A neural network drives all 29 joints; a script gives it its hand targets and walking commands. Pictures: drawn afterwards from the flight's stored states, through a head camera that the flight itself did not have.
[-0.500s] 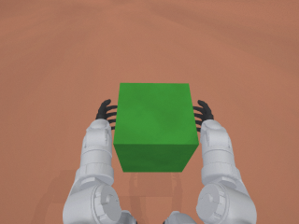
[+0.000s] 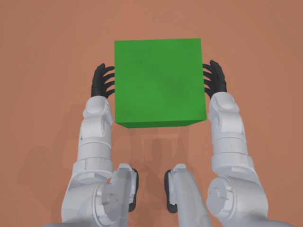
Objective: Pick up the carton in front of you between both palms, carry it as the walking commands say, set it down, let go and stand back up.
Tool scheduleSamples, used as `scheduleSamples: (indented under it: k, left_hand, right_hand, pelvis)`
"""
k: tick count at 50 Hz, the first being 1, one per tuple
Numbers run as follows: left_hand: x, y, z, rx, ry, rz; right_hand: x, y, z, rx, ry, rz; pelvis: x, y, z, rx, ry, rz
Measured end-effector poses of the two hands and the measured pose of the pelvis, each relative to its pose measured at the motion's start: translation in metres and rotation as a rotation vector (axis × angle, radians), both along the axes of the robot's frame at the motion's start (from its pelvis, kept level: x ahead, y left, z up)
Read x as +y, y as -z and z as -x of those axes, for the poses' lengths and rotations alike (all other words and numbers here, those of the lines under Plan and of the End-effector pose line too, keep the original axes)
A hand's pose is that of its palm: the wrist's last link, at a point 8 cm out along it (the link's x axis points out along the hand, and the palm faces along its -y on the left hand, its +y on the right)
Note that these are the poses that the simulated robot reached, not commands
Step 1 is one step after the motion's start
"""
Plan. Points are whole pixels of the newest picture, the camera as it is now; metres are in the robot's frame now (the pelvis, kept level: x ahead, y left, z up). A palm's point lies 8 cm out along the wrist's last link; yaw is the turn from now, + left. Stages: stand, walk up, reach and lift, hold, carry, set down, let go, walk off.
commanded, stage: set down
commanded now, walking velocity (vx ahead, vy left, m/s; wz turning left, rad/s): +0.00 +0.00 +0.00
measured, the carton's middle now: (157, 92) +0.47 -0.01 -0.16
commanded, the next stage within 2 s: none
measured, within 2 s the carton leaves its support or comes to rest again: rests again in 1.38 s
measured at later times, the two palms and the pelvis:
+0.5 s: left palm (120, 98) +0.48 +0.11 -0.23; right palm (206, 98) +0.47 -0.18 -0.23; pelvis -0.03 +0.01 -0.12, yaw -1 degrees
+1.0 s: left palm (127, 100) +0.52 +0.11 -0.39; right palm (196, 97) +0.53 -0.19 -0.39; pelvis -0.03 +0.00 -0.23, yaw +1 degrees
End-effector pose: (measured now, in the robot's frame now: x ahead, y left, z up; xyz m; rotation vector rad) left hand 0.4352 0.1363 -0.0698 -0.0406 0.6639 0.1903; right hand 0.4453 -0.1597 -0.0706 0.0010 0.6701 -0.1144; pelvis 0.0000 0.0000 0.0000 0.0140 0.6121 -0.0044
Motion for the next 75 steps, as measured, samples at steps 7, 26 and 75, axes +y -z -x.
scheduleSamples:
  k: [7, 26, 75]
  left_hand:
    - [-0.003, 0.036, -0.012, 0.042, 0.012, -0.018]
    - [-0.020, 0.161, -0.042, 0.019, 0.044, -0.010]
    - [-0.013, 0.351, -0.074, 0.092, 0.057, -0.019]
  right_hand:
    - [-0.003, 0.041, -0.009, 0.042, 0.000, -0.001]
    - [-0.021, 0.163, -0.031, 0.019, 0.021, 0.010]
    - [-0.020, 0.349, -0.073, 0.081, -0.081, 0.020]
  pelvis:
    - [-0.002, 0.023, -0.007, 0.104, -0.003, -0.009]
    - [0.008, 0.129, 0.028, 0.180, 0.036, -0.020]
    - [0.009, 0.263, 0.042, -0.011, 0.003, -0.019]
